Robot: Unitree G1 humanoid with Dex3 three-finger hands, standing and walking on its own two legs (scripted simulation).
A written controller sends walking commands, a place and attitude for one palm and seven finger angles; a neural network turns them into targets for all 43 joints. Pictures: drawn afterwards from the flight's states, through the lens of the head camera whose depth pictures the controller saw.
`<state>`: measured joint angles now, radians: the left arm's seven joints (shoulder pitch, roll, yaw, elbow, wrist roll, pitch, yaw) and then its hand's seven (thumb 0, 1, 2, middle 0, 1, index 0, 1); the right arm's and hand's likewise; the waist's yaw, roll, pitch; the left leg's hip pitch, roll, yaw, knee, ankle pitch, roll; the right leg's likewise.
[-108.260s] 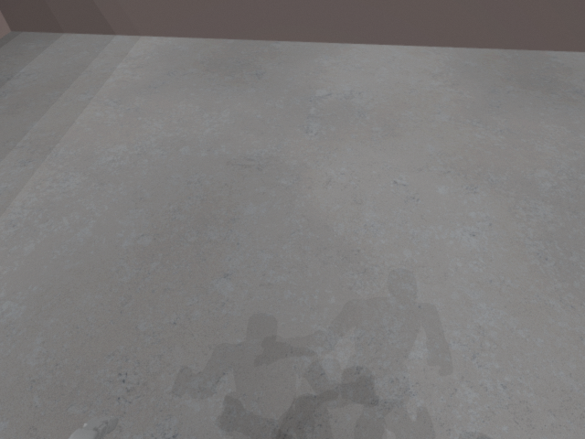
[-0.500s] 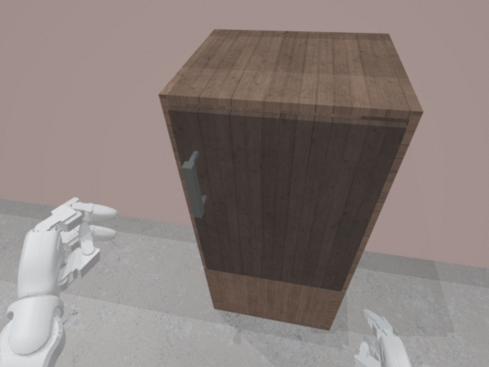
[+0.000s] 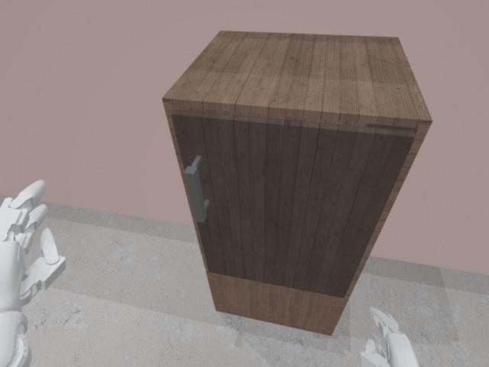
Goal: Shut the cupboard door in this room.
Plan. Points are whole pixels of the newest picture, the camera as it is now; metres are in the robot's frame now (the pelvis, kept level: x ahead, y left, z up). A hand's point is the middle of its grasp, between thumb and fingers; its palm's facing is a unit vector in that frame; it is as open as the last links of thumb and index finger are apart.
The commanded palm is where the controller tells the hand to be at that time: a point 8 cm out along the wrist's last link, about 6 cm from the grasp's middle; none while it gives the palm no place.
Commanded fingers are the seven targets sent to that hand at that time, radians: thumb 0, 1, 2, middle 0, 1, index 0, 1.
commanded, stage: draw the hand back to the body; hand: left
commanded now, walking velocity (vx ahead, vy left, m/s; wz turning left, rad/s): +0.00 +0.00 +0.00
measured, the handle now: (199, 189) +0.46 +0.17 +0.02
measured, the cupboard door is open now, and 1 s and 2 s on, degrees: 0 0 0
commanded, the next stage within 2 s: step back with the hand held close in 0.14 s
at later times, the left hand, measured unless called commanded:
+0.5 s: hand (62, 266) +0.18 +0.26 +0.15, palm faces +0.39 -0.79 -0.47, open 7.4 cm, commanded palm +0.13 +0.31 +0.17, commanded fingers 0.00 0.90 0.90 -0.20 -0.30 -0.20 -0.30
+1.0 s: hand out of the picture +0.10 +0.29 +0.15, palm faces +0.48 -0.75 -0.45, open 7.4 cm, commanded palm +0.03 +0.32 +0.17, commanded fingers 0.00 0.90 0.90 -0.20 -0.30 -0.20 -0.30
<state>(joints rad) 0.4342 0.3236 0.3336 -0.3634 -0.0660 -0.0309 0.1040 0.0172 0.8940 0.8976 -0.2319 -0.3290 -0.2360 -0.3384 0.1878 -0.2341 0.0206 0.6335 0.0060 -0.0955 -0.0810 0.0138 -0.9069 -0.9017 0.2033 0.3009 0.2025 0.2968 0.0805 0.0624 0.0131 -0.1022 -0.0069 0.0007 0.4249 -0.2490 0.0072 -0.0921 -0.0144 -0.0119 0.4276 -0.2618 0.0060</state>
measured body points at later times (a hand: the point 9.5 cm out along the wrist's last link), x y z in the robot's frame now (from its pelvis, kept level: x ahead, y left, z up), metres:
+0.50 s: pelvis -0.01 +0.01 +0.00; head -0.01 -0.02 +0.45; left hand +0.16 +0.30 +0.18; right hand +0.17 -0.24 -0.09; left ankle -0.01 +0.12 -0.74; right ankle -0.01 -0.12 -0.74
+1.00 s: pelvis -0.09 +0.01 -0.02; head -0.09 +0.03 +0.43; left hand +0.07 +0.32 +0.18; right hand +0.07 -0.23 -0.09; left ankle -0.01 +0.12 -0.74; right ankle -0.02 -0.12 -0.74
